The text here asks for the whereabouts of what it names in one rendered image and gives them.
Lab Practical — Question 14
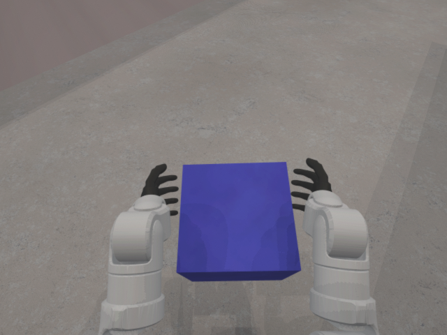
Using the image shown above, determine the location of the left robot hand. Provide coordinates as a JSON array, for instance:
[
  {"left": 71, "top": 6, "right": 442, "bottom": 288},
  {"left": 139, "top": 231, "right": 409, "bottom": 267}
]
[{"left": 141, "top": 164, "right": 179, "bottom": 216}]

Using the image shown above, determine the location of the left robot forearm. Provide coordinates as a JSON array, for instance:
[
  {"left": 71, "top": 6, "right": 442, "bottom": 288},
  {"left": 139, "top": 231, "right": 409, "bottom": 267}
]
[{"left": 98, "top": 195, "right": 171, "bottom": 335}]

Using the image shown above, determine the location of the right robot hand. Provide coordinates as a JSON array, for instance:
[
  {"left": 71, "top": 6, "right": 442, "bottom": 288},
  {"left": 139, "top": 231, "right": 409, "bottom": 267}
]
[{"left": 291, "top": 158, "right": 332, "bottom": 211}]

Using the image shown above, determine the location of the carton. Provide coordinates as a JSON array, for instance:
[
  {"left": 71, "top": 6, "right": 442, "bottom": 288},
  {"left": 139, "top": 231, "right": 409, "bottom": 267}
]
[{"left": 176, "top": 162, "right": 301, "bottom": 281}]

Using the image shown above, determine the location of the right robot forearm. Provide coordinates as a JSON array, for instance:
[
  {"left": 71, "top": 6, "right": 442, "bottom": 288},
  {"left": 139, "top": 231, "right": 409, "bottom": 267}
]
[{"left": 302, "top": 190, "right": 379, "bottom": 335}]

